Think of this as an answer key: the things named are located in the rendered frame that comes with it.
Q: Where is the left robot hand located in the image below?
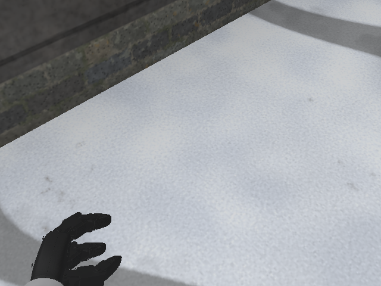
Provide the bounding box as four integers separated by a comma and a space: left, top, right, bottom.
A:
31, 212, 122, 286

